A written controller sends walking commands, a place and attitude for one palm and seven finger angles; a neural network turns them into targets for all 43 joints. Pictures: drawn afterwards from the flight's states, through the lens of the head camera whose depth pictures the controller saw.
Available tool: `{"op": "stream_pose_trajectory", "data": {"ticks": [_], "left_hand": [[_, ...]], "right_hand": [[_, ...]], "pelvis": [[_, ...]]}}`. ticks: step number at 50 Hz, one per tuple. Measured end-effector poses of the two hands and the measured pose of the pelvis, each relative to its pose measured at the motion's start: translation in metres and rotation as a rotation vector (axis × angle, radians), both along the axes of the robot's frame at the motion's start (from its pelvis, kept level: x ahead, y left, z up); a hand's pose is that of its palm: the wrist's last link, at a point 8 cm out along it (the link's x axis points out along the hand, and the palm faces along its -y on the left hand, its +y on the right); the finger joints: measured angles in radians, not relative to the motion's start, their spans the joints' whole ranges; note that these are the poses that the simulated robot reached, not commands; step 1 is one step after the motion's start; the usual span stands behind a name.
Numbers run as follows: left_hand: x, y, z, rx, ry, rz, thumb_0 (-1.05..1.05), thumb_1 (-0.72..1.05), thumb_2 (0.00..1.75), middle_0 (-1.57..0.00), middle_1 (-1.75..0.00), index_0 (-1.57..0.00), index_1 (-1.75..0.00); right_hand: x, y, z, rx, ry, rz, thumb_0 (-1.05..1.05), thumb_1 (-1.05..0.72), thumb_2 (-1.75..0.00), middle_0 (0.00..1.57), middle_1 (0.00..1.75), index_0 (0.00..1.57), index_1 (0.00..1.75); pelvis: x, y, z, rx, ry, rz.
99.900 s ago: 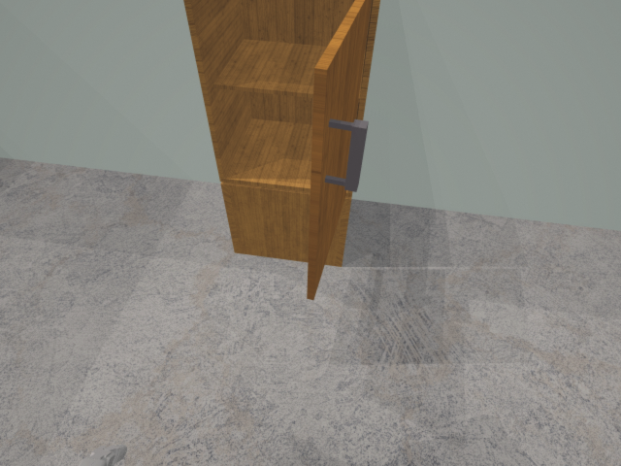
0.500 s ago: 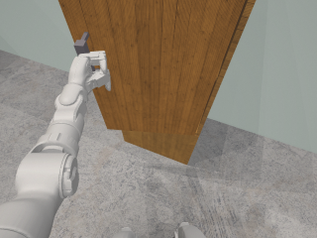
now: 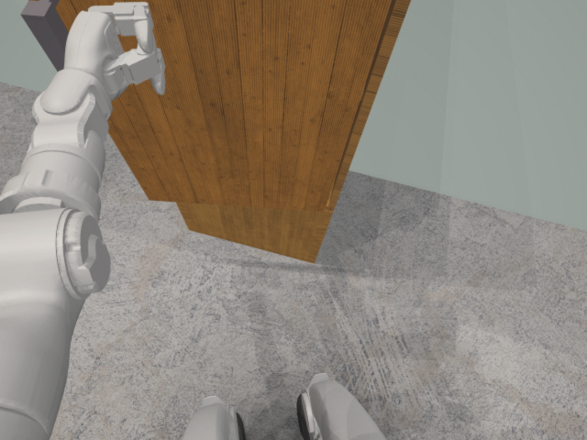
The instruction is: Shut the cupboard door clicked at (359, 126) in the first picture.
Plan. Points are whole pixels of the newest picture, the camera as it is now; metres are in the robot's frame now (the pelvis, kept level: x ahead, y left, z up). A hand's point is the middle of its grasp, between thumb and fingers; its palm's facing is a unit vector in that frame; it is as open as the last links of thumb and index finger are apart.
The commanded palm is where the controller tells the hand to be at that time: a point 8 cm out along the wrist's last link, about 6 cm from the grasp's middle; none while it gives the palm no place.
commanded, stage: push the door shut along its arc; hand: left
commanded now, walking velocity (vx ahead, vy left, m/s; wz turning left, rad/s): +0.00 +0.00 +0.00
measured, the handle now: (75, 52) +0.60 +0.17 +0.13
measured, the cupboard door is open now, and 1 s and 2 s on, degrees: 12 0 0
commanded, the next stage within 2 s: pull the fist back off the door in 0.64 s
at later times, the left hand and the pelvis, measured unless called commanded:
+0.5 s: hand (159, 44) +0.58 +0.07 +0.14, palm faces -0.37 -0.93 -0.02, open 3.2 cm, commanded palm +0.61 +0.09 +0.14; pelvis +0.00 +0.01 -0.01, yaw +1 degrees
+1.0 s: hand (186, 24) +0.62 +0.03 +0.14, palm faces +0.10 -0.99 -0.04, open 3.1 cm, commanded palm +0.59 +0.06 +0.14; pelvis +0.01 +0.01 -0.02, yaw +0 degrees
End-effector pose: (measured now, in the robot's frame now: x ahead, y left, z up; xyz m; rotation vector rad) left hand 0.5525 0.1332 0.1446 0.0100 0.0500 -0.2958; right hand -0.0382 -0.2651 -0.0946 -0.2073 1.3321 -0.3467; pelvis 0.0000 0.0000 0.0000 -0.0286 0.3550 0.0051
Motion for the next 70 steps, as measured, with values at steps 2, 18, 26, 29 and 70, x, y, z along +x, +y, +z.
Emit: {"op": "stream_pose_trajectory", "data": {"ticks": [2, 18, 26, 29, 70], "left_hand": [[0.005, -0.001, 0.0, -0.002, -0.002, -0.005, 0.02, 0.89, 0.9, -1.3, -1.5, -1.3, -1.5], [0.023, 0.001, 0.003, 0.024, 0.019, -0.064, 0.02, 0.85, 0.91, -1.3, -1.5, -1.31, -1.5], [0.031, -0.008, 0.003, 0.022, -0.006, -0.089, 0.04, 0.92, 0.95, -1.3, -1.5, -1.3, -1.5], [0.034, -0.013, 0.003, 0.027, -0.011, -0.097, 0.04, 0.95, 0.97, -1.3, -1.5, -1.3, -1.5], [-0.004, -0.039, 0.002, 0.067, -0.09, 0.337, 0.02, 0.9, 0.9, -1.3, -1.5, -1.3, -1.5]], "right_hand": [[-0.003, 0.001, 0.0, 0.0, 0.01, -0.011, 0.0, -0.9, -0.9, 0.2, 0.3, 0.2, 0.3], [-0.01, 0.01, 0.002, -0.011, 0.069, -0.011, 0.0, -0.9, -0.9, 0.2, 0.3, 0.2, 0.3], [-0.015, 0.012, 0.0, -0.031, 0.098, 0.0, 0.0, -0.9, -0.9, 0.2, 0.3, 0.2, 0.3], [-0.018, 0.014, -0.001, -0.03, 0.109, -0.005, 0.0, -0.9, -0.9, 0.2, 0.3, 0.2, 0.3], [-0.004, 0.011, 0.006, 0.137, 0.075, 0.008, 0.0, -0.9, -0.9, 0.2, 0.3, 0.2, 0.3]], "pelvis": [[0.002, 0.0, -0.001, 0.0, 0.009, -0.005], [0.006, 0.005, -0.005, -0.018, 0.041, 0.012], [0.004, 0.01, -0.011, -0.025, 0.067, 0.021], [0.004, 0.011, -0.014, -0.026, 0.076, 0.021], [0.026, -0.006, 0.012, 0.012, 0.0, -0.013]]}}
